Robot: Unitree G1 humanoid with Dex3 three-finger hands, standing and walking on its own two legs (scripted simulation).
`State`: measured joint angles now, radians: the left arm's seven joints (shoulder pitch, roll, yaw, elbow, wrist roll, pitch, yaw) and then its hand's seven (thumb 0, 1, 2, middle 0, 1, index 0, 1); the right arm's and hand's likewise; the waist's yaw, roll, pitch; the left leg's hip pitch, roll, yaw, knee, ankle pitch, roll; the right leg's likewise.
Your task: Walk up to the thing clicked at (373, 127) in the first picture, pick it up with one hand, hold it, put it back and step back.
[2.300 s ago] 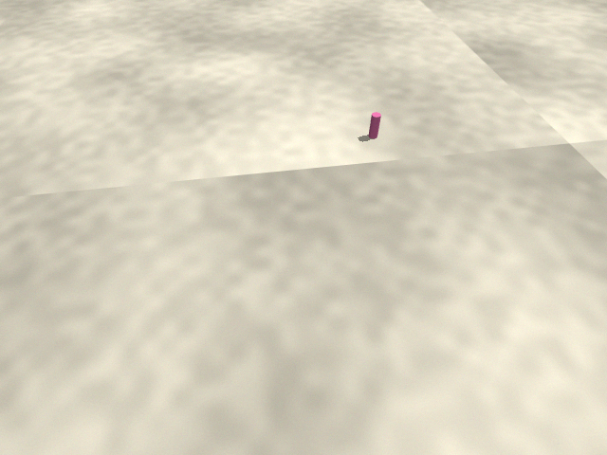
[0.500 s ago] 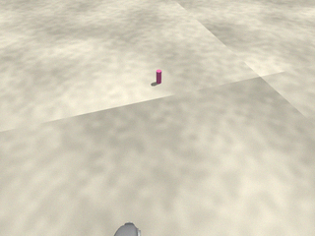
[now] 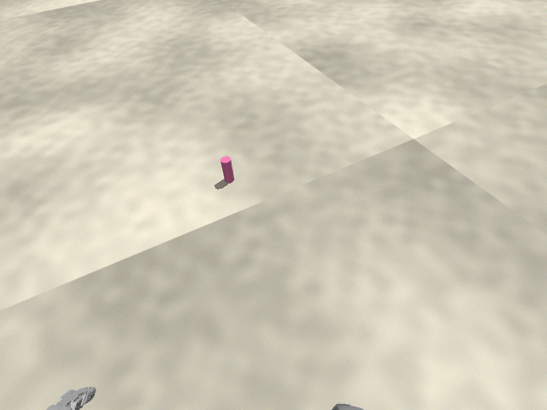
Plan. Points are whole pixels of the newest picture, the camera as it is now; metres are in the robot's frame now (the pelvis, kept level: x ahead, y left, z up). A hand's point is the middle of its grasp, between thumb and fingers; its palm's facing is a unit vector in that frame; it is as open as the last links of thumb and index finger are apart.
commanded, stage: walk up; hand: left
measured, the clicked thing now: (227, 169) +1.36 +0.24 -0.68
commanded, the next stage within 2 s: none
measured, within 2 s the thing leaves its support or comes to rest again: neither
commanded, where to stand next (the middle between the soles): +1.03 +0.04 m, yaw +0 degrees
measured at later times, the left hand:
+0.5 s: hand (109, 355) +0.27 +0.32 -0.15, palm faces -0.02 -0.93 -0.36, open 7.4 cm
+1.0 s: hand (161, 210) +0.58 +0.27 -0.10, palm faces -0.02 -0.91 -0.41, open 7.4 cm
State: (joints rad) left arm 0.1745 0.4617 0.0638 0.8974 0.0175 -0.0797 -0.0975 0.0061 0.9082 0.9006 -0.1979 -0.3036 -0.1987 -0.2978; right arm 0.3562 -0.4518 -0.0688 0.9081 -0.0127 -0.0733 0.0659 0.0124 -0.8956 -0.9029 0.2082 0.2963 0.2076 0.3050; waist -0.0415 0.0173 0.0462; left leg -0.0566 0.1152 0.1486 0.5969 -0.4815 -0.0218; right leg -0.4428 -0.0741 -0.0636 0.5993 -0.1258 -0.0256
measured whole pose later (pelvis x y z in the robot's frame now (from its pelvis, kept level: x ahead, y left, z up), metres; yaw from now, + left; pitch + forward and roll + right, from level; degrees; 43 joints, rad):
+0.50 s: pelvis +0.25 +0.04 +0.00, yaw +1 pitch -3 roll +0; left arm 0.32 0.45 0.03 0.94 0.00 -0.06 -0.03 0.01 0.91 0.90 -0.20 -0.30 -0.20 -0.30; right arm 0.20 -0.41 -0.08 0.86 -0.01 -0.09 0.07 0.01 -0.90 -0.90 0.21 0.30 0.21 0.30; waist 0.02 -0.04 0.07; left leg -0.39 0.05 0.10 0.66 -0.23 0.04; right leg -0.31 -0.04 0.02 1.08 -0.43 -0.04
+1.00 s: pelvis +0.47 +0.00 +0.01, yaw +0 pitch -3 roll +1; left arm 0.20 0.38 0.04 0.88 0.00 -0.10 -0.05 0.00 0.91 0.90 -0.20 -0.30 -0.20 -0.30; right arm 0.30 -0.44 -0.05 0.92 0.00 -0.04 0.05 0.01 -0.90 -0.90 0.20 0.30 0.20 0.30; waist 0.00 0.06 0.09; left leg -0.37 0.04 0.00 1.10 -0.39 0.04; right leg -0.32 -0.05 -0.09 0.56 -0.19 -0.04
